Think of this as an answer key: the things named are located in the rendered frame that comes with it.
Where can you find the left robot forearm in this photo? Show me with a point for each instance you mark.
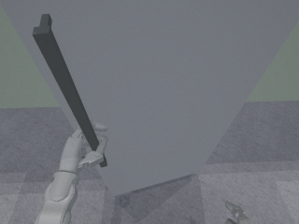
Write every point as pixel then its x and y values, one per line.
pixel 59 198

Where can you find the fridge door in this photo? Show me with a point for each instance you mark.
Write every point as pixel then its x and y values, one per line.
pixel 167 77

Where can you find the handle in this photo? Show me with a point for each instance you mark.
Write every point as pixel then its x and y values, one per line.
pixel 50 50

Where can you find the robot left hand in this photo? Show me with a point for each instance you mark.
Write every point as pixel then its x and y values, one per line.
pixel 75 148

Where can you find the robot right hand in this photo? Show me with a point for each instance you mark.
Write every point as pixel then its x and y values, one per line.
pixel 238 214

